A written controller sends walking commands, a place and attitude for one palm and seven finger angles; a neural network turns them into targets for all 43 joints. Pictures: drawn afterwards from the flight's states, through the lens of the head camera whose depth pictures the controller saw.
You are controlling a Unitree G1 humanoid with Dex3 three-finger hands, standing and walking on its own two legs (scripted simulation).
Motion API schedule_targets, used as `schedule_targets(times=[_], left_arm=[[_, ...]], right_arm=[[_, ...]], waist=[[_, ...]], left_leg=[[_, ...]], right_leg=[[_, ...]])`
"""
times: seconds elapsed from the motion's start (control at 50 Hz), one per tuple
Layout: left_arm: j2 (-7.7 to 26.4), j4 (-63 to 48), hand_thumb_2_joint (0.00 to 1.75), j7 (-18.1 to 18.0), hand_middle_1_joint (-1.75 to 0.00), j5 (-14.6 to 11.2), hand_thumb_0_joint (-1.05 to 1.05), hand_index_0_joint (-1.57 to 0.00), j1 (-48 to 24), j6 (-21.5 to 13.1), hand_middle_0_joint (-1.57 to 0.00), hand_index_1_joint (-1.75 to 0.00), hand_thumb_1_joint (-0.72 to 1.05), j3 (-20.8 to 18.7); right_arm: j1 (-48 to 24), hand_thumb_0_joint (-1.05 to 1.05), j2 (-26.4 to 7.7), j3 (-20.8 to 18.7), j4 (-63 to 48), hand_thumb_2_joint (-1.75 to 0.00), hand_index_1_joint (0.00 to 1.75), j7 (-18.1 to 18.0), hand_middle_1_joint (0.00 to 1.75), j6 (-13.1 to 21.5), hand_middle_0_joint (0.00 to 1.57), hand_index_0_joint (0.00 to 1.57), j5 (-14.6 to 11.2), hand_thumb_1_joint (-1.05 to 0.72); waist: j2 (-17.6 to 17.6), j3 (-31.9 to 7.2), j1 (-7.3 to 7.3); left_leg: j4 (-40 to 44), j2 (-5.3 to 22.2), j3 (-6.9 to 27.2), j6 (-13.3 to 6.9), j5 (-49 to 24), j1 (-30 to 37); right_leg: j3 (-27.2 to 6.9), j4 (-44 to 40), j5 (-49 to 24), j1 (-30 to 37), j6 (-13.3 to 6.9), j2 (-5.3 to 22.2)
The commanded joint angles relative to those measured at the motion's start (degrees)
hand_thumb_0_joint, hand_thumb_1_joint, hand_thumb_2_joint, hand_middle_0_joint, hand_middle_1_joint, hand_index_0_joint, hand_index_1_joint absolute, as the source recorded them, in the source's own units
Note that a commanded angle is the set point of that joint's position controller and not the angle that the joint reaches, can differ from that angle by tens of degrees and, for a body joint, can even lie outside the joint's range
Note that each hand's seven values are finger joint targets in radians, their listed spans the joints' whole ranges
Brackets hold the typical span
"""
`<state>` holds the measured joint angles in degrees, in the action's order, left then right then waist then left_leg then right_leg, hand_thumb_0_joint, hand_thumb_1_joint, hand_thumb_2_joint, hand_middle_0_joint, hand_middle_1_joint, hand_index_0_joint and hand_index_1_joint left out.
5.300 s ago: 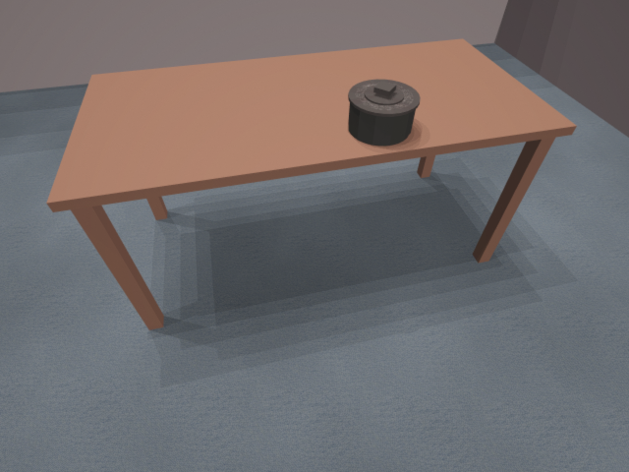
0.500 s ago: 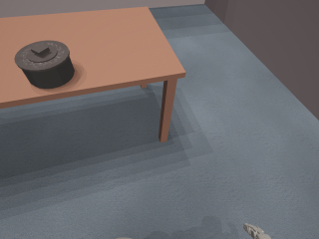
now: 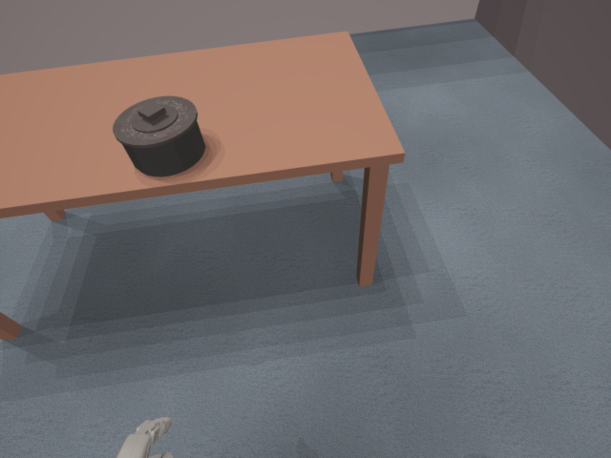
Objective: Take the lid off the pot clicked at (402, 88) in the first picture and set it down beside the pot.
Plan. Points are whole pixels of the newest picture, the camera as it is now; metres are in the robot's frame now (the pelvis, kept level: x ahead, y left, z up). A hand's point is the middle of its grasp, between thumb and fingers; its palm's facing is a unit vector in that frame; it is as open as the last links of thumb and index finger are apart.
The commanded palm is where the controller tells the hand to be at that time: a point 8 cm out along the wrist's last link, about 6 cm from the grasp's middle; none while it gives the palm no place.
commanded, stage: turn to face it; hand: left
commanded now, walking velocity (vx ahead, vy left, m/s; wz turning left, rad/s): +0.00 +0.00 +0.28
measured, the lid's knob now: (151, 111) +0.80 +0.37 +0.01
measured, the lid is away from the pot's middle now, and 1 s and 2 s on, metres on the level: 0.00 0.00 0.00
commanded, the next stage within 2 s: take the last steps up to it in 0.12 s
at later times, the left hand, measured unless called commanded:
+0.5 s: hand out of the picture -0.10 +0.20 -0.15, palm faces +0.30 -0.92 -0.25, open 7.4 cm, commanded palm none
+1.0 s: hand (133, 430) +0.19 +0.29 -0.16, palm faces +0.17 -0.97 -0.19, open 7.4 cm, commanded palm none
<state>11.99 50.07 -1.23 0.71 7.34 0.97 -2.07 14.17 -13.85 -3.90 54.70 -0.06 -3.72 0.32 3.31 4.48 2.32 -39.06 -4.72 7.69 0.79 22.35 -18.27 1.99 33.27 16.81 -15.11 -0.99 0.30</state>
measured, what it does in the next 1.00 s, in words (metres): walks ahead: left foot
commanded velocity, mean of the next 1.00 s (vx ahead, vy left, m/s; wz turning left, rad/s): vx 0.24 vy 0.05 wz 0.08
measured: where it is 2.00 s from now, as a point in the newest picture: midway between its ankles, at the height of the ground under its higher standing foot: (289, 408)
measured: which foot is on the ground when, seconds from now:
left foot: up 0.00-0.56, down 0.58-1.00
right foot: down 0.00-0.56, up 0.58-1.00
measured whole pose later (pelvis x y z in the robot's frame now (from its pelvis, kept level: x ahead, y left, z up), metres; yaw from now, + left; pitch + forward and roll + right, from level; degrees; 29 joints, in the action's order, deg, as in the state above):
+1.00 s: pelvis +0.13 +0.10 +0.00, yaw +11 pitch -1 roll +2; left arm 10.2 57.3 1.2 1.1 7.7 0.6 -2.6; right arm 29.0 -7.8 0.0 64.8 -2.0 3.5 0.8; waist -0.7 3.6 2.6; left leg -14.1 -4.9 -4.2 -3.6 21.0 7.3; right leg 5.9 50.2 11.9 -34.4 -0.5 4.0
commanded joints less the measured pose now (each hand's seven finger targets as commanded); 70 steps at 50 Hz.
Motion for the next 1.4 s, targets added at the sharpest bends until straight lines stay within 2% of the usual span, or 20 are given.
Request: schedule_targets(times=[0.0,0.08,0.22,0.38,0.5,0.52,0.54,0.56,0.6,0.7,0.78,0.96,1.04,1.06,1.08,1.1,1.14,1.18,1.24,1.38], left_arm=[[11.7,-3.1,0.9,-1.5,-0.3,0.1,0.0,-0.2,3.6,-1.3,-0.2,-0.3,0.9,-3.6],[8.4,-3.2,0.9,-0.9,-0.3,0.1,0.0,-0.2,2.7,-1.8,-0.2,-0.3,0.9,-2.6],[9.6,0.8,0.9,-0.8,-0.3,0.7,0.0,-0.2,11.9,-2.1,-0.2,-0.3,0.9,-3.1],[10.8,5.6,0.9,-0.1,-0.3,1.2,0.0,-0.2,16.5,-3.5,-0.2,-0.3,0.9,-4.0],[11.1,7.5,0.9,0.6,-0.3,0.9,0.0,-0.2,12.2,-2.8,-0.2,-0.3,0.9,-3.9],[9.4,7.3,0.9,1.0,-0.3,0.8,0.0,-0.2,11.6,-2.5,-0.2,-0.3,0.9,-3.4],[5.6,5.9,0.9,1.4,-0.3,0.4,0.0,-0.2,10.5,-2.1,-0.2,-0.3,0.9,-2.7],[3.8,3.7,0.9,1.3,-0.3,0.9,0.0,-0.2,7.3,-2.2,-0.2,-0.3,0.9,-1.8],[4.3,3.7,0.9,1.4,-0.3,1.3,0.0,-0.2,6.8,-2.3,-0.2,-0.3,0.9,-2.0],[3.3,8.3,0.9,1.9,-0.3,0.9,0.0,-0.2,11.9,-2.0,-0.2,-0.3,0.9,-1.8],[3.2,6.8,0.9,1.7,-0.3,0.7,0.0,-0.2,8.4,-1.8,-0.2,-0.3,0.9,-1.9],[0.6,1.2,0.9,2.3,-0.3,0.0,0.0,-0.2,-5.1,-2.5,-0.2,-0.3,0.9,-0.7],[3.3,6.5,0.9,1.5,-0.3,0.5,0.0,-0.2,14.0,-3.8,-0.2,-0.3,0.9,-2.0],[7.5,8.7,0.9,1.0,-0.3,0.8,0.0,-0.2,22.0,-4.6,-0.2,-0.3,0.9,-3.2],[12.9,9.1,0.9,0.5,-0.3,0.3,0.0,-0.2,24.7,-4.9,-0.2,-0.3,0.9,-4.3],[12.2,8.4,0.9,0.3,-0.3,-0.9,0.0,-0.2,21.8,-4.4,-0.2,-0.3,0.9,-4.4],[7.1,6.3,0.9,0.1,-0.3,-0.7,0.0,-0.2,11.4,-4.2,-0.2,-0.3,0.9,-3.1],[3.4,5.7,0.9,0.0,-0.3,-0.4,0.0,-0.2,7.8,-4.7,-0.2,-0.3,0.9,-2.0],[2.1,6.6,0.9,0.2,-0.3,0.0,0.0,-0.2,9.5,-5.5,-0.2,-0.3,0.9,-1.6],[3.3,9.4,0.9,0.4,-0.3,0.2,0.0,-0.2,16.0,-6.3,-0.2,-0.3,0.9,-1.7]], right_arm=[[-2.1,0.0,-5.6,-2.3,-4.5,-0.9,0.3,-0.1,0.3,0.8,0.2,0.2,0.7,-0.9],[0.8,0.0,-3.9,-2.0,-2.0,-0.9,0.3,0.8,0.3,0.6,0.2,0.2,0.7,-0.9],[-5.3,0.0,-2.7,-0.9,-2.4,-0.9,0.3,0.7,0.3,0.6,0.2,0.2,0.7,-0.9],[-11.3,0.0,-2.8,-0.2,-4.4,-0.9,0.3,2.2,0.3,2.4,0.2,0.2,0.8,-0.9],[-1.4,0.0,-1.4,0.4,-1.4,-0.9,0.3,1.8,0.3,4.1,0.2,0.2,0.5,-0.9],[3.2,0.0,-3.9,-0.1,0.0,-0.9,0.3,1.0,0.3,4.5,0.2,0.2,0.5,-0.9],[8.7,0.0,-9.5,-1.6,1.3,-0.9,0.3,0.4,0.3,4.7,0.2,0.2,1.1,-0.9],[12.7,0.0,-12.4,-1.8,1.8,-0.9,0.3,-0.1,0.3,4.5,0.2,0.2,1.0,-0.9],[8.4,0.0,-9.7,-0.7,0.8,-0.9,0.3,-0.5,0.3,4.5,0.2,0.2,1.1,-0.9],[6.3,0.0,-3.4,1.5,1.3,-0.9,0.3,-1.0,0.3,7.3,0.2,0.2,0.1,-0.9],[11.2,0.0,-2.1,1.8,4.0,-0.9,0.3,-1.8,0.3,8.3,0.2,0.2,-0.1,-0.9],[18.4,0.0,-1.8,2.4,9.1,-0.9,0.3,-2.8,0.3,8.7,0.2,0.2,0.9,-0.9],[15.4,0.0,-4.2,1.7,9.2,-0.9,0.3,-2.6,0.3,8.5,0.2,0.2,0.3,-0.9],[15.5,0.0,-2.8,1.6,8.4,-0.9,0.3,-2.0,0.3,8.6,0.2,0.2,-0.5,-0.9],[19.6,0.0,0.7,1.8,7.4,-0.9,0.3,-1.8,0.3,8.6,0.2,0.2,-1.0,-0.9],[15.6,0.0,-1.4,1.1,6.7,-0.9,0.3,-1.8,0.3,8.2,0.2,0.2,-0.7,-0.9],[10.1,0.0,1.3,1.2,6.1,-0.9,0.3,-1.1,0.3,7.2,0.2,0.2,0.1,-0.9],[11.8,0.0,3.7,1.4,6.6,-0.9,0.3,-0.8,0.3,5.8,0.2,0.2,0.9,-0.9],[13.0,0.0,4.9,1.4,6.8,-0.9,0.3,-0.6,0.3,4.6,0.2,0.2,1.3,-0.9],[0.7,0.0,3.6,1.0,2.3,-0.9,0.3,0.3,0.3,5.1,0.2,0.2,1.0,-0.9]], waist=[[-13.2,-2.5,-2.56],[-11.8,-2.0,-1.08],[-12.3,-3.2,-5.15],[-11.1,-2.4,-7.45],[-9.0,-2.4,-1.82],[-2.8,-3.7,0.27],[13.5,-3.2,3.15],[17.0,-0.3,4.1],[6.7,2.3,1.43],[1.0,3.4,-3.37],[1.1,1.8,-3.0],[2.5,3.6,-0.03],[-0.3,-5.9,-8.8],[-5.3,-11.3,-11.47],[-16.5,-17.4,-9.15],[-7.8,-13.2,-8.88],[-4.0,-0.8,-4.91],[-4.8,0.6,-1.83],[-6.9,-0.4,-0.11],[-9.6,-3.1,-3.25]], left_leg=[[-27.7,3.7,0.1,0.5,7.0,-12.2],[-30.6,4.5,-4.0,2.0,-2.5,-12.1],[-18.4,5.6,-6.8,3.1,1.0,-11.4],[-8.3,7.8,-8.5,1.0,2.5,-11.3],[13.3,4.3,-14.5,-0.8,-5.2,14.7],[17.0,6.0,-11.7,-1.4,-2.6,23.0],[24.6,18.7,7.8,-5.4,11.3,26.9],[31.8,25.9,18.1,-10.1,12.7,23.4],[32.3,25.4,16.0,-12.4,13.7,16.5],[30.0,16.4,-1.0,-8.3,-23.8,15.0],[27.6,16.8,-2.8,-8.6,-41.3,20.4],[23.3,18.6,-5.6,-9.9,-51.9,23.8],[0.8,15.3,-8.8,-6.8,-60.5,15.0],[-14.2,11.3,-10.4,-4.5,-42.8,2.6],[-35.9,1.9,-11.2,-1.6,7.3,-10.7],[-41.5,5.2,-5.0,-3.2,8.3,-11.8],[-39.7,9.8,-4.7,-3.4,-0.9,-13.5],[-35.2,11.2,-5.2,-2.6,-4.4,-9.6],[-28.6,11.3,-7.7,-0.6,-7.9,-9.3],[-14.5,10.6,-9.4,1.3,-11.0,-15.8]], right_leg=[[-17.8,-18.4,-12.3,3.4,-7.9,22.1],[-6.2,-17.2,-13.4,4.2,-5.2,14.8],[-7.1,-16.4,-18.8,11.6,-6.8,17.0],[-12.6,-23.1,7.3,12.7,-8.6,22.7],[-2.1,-17.2,12.8,-4.8,-4.1,17.2],[1.5,-9.9,13.7,-10.9,-1.9,13.9],[7.8,7.5,16.1,-21.6,1.4,6.6],[5.8,20.3,17.3,-27.9,1.9,3.3],[0.9,28.4,11.7,-27.9,0.5,6.7],[0.4,33.0,-3.7,-24.1,2.2,6.4],[0.9,32.1,-4.4,-27.4,2.5,5.6],[4.2,10.6,-3.8,-21.4,-0.8,3.4],[6.0,-0.9,-8.8,9.1,-4.0,-1.7],[-5.7,-2.1,-14.0,24.0,-8.3,7.7],[-34.4,-10.6,-25.4,31.6,-16.2,26.7],[-34.0,-16.5,-16.4,23.1,-18.0,27.2],[-25.1,-21.2,-0.7,3.8,-13.3,21.7],[-14.5,-21.7,-4.5,-4.3,-10.4,16.9],[-7.1,-22.9,-12.3,-5.3,-8.4,13.6],[-5.8,-19.6,-30.9,8.1,-9.5,13.2]])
